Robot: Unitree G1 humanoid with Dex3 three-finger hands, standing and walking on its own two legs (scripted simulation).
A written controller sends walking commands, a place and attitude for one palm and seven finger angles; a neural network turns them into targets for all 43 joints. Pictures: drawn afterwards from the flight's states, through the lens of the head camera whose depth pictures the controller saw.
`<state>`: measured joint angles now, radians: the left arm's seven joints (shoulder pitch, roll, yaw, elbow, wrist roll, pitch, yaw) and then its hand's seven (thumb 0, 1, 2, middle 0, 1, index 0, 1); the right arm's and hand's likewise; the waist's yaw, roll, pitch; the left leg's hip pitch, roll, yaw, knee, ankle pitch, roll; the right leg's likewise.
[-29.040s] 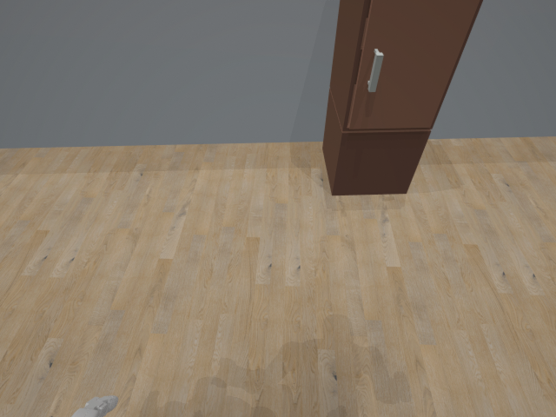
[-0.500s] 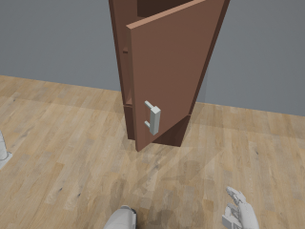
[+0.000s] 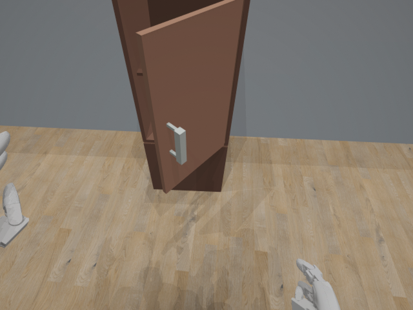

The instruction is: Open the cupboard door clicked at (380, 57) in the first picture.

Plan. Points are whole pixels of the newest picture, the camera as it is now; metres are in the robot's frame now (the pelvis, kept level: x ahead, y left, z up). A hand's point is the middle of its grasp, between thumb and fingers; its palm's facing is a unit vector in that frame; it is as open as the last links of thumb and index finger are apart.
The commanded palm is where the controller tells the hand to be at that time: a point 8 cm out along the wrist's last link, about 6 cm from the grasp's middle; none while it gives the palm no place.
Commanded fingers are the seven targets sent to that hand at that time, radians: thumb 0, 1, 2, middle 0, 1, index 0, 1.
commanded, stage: stop stepping back and stand still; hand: left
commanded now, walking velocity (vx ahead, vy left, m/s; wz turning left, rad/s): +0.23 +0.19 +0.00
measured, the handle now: (175, 143) +0.58 +0.13 -0.08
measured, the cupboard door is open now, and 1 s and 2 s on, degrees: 50 50 50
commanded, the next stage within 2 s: let the arm hang, fingers relaxed in 0.38 s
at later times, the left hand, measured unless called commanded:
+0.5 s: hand (17, 228) +0.19 +0.27 +0.16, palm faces +0.38 -0.77 -0.52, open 7.4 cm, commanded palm none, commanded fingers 0.00 0.90 0.90 -0.20 -0.30 -0.20 -0.30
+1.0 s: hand out of the picture -0.08 +0.22 -0.17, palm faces +0.03 -0.97 -0.23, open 7.2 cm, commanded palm none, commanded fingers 0.00 0.90 0.90 -0.20 -0.30 -0.20 -0.30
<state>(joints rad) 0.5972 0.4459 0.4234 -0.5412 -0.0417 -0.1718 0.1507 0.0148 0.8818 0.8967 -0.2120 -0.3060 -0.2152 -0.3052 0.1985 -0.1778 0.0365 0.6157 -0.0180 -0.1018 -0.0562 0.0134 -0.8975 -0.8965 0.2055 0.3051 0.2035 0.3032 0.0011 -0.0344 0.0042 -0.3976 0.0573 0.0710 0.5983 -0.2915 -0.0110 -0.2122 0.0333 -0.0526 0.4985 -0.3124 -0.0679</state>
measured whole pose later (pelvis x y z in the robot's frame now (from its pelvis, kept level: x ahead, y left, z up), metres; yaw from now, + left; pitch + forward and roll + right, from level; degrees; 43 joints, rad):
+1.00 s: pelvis -0.04 +0.02 +0.01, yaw +2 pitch -1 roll -1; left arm 0.32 0.22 0.01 1.09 0.01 0.02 0.01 0.00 0.94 0.90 -0.20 -0.30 -0.20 -0.30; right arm 0.25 -0.21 0.00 1.07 -0.02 0.03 -0.01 0.01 -0.90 -0.90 0.20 0.30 0.20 0.30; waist 0.00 0.00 0.07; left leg -0.23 0.00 0.04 0.42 -0.17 0.03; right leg -0.18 0.01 -0.08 0.40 -0.20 -0.03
